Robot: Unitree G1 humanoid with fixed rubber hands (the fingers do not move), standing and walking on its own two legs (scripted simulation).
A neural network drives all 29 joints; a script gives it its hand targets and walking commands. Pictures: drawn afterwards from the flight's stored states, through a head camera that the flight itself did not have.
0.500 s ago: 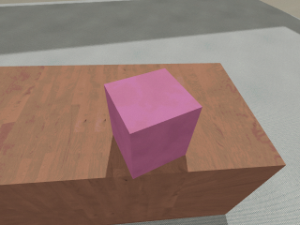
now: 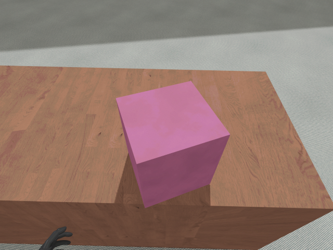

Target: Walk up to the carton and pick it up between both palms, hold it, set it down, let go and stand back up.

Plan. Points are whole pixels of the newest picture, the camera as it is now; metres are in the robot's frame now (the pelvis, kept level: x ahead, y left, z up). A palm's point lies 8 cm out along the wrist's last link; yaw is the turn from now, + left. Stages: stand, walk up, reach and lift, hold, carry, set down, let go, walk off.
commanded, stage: walk up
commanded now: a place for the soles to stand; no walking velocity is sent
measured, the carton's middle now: (167, 145) +0.40 +0.02 +0.00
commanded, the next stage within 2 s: reach and lift in 1.42 s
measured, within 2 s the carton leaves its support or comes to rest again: neither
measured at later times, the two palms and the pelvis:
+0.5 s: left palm out of the picture +0.07 +0.32 -0.11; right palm out of the picture +0.09 -0.30 -0.10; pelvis +0.00 +0.00 +0.00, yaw +3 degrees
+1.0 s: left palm out of the picture +0.04 +0.34 -0.11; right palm out of the picture +0.09 -0.29 -0.10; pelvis -0.02 +0.02 +0.00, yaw +5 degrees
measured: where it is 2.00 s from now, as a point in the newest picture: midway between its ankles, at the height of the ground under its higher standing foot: outside the picture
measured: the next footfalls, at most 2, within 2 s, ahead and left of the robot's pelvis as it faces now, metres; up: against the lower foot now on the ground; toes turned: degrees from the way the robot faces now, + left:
none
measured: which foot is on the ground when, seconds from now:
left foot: down 0.00-1.00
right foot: down 0.00-1.00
